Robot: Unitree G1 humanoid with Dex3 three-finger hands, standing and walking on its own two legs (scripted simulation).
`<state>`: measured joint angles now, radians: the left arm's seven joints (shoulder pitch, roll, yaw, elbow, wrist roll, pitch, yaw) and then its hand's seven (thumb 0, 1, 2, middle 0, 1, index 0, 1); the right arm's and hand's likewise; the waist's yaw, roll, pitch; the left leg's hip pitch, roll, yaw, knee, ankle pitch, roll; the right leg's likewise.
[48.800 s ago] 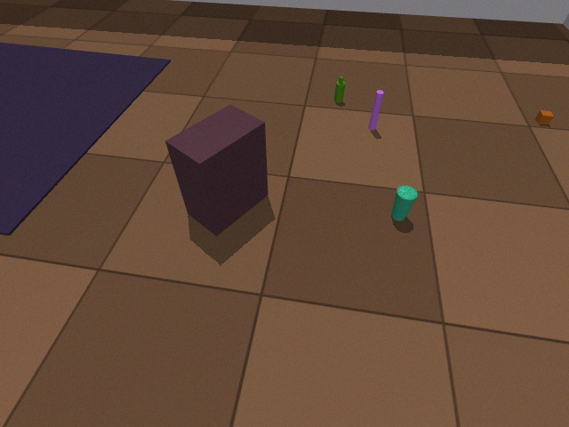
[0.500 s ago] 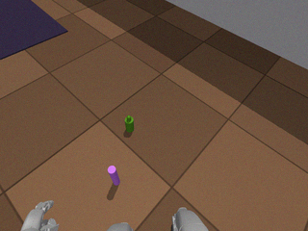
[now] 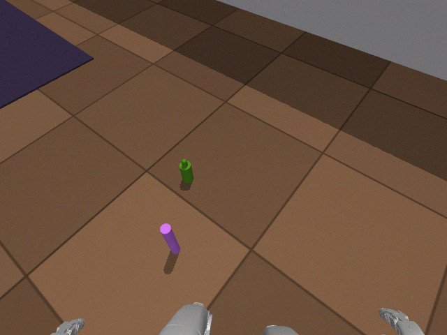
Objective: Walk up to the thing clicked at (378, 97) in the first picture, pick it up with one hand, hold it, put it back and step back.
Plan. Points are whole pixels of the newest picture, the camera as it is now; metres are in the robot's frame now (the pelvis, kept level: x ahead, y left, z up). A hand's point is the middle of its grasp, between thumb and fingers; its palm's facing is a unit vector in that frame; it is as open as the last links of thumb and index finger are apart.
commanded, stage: step back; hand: left
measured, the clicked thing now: (171, 239) +0.50 +0.25 -0.64
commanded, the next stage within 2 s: none
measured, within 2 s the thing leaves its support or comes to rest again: neither
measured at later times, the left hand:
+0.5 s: hand out of the picture -0.06 +0.27 -0.15, palm faces +0.00 -0.92 -0.39, open 7.4 cm
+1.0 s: hand out of the picture -0.21 +0.24 -0.14, palm faces +0.08 -0.91 -0.41, open 7.4 cm
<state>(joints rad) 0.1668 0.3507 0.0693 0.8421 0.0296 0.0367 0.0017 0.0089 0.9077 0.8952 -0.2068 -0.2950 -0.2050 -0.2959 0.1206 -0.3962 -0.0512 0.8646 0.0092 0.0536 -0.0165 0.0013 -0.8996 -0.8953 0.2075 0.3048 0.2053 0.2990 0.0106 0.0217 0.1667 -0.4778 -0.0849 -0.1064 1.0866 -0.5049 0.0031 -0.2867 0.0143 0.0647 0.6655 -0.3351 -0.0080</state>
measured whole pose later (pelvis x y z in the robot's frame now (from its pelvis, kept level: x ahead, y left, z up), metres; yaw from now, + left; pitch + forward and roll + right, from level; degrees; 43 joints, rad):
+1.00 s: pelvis -0.32 -0.03 -0.01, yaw +5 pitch -3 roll +1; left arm 0.10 0.39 0.07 0.79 0.02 0.07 0.03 0.01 0.91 0.90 -0.21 -0.30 -0.21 -0.30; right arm 0.21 -0.38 -0.04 0.88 -0.03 0.04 0.00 0.00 -0.90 -0.90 0.21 0.30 0.20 0.30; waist 0.00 -0.03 0.19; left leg -0.30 -0.05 -0.02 0.70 -0.35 0.03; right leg -0.47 -0.02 0.05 0.90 -0.47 0.00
